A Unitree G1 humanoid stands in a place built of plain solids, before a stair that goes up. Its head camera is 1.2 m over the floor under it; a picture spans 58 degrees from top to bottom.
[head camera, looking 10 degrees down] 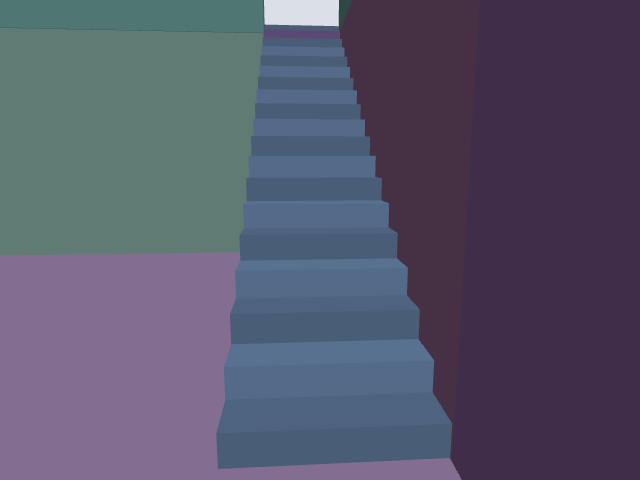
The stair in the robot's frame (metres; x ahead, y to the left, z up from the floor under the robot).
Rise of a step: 0.16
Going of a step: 0.25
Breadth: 0.95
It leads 4 degrees to the left of straight ahead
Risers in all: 18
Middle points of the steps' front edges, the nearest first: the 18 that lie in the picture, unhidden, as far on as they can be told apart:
1.57 -0.07 0.16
1.82 -0.05 0.32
2.06 -0.03 0.47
2.31 -0.01 0.63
2.56 0.00 0.79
2.80 0.02 0.94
3.05 0.04 1.10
3.29 0.05 1.26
3.54 0.07 1.42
3.78 0.09 1.57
4.03 0.10 1.73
4.27 0.12 1.89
4.52 0.14 2.05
4.76 0.16 2.20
5.01 0.17 2.36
5.26 0.19 2.52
5.50 0.21 2.67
5.75 0.22 2.83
